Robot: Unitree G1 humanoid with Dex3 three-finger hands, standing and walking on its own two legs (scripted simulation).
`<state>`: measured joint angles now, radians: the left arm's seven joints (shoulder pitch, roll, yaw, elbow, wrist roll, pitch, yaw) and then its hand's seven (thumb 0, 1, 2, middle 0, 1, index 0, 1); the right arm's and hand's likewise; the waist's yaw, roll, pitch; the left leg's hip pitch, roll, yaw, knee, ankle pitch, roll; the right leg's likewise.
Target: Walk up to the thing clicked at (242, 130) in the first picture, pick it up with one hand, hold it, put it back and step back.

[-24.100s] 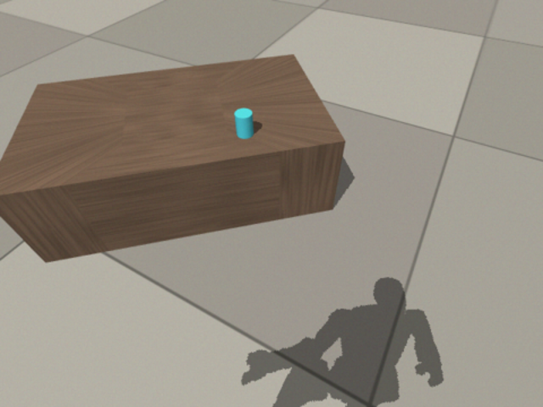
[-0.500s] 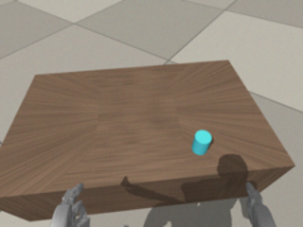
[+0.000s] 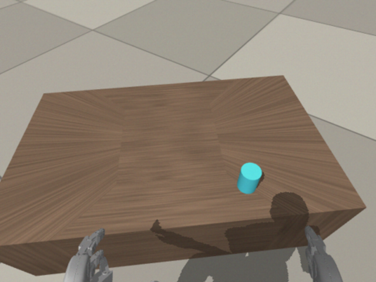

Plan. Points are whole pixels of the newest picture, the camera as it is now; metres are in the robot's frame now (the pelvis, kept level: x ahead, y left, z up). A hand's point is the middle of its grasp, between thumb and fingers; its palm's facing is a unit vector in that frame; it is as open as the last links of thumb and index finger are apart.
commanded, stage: home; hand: right
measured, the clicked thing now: (248, 178) +0.51 -0.19 -0.25
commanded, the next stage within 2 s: stand in 0.84 s
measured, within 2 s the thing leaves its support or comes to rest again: neither
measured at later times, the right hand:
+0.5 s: hand (290, 279) +0.17 -0.18 -0.05, palm faces +0.13 +0.96 -0.26, open 17.3 cm
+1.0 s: hand (293, 281) +0.16 -0.18 -0.05, palm faces +0.14 +0.95 -0.29, open 17.4 cm
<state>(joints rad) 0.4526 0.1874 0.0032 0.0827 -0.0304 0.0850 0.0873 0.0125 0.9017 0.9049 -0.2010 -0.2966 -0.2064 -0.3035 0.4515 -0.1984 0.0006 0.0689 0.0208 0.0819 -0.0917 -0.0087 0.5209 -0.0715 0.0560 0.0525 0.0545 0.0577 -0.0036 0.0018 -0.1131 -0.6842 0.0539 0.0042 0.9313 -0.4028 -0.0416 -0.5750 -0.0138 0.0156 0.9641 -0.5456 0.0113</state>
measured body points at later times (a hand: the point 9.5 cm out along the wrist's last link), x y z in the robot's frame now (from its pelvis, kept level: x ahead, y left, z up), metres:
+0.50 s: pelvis +0.00 +0.01 +0.00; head +0.03 +0.00 +0.45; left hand +0.15 +0.24 -0.07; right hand +0.16 -0.23 -0.03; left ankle +0.04 +0.15 -0.68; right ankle -0.03 -0.12 -0.68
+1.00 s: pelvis +0.00 +0.00 +0.00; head +0.02 +0.00 +0.45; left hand +0.17 +0.24 -0.07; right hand +0.15 -0.23 -0.03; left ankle +0.04 +0.15 -0.68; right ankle -0.03 -0.12 -0.68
